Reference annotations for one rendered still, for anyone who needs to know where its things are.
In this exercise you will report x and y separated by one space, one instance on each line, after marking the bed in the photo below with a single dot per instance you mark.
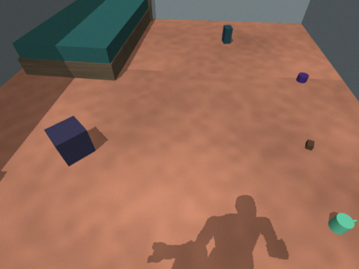
88 39

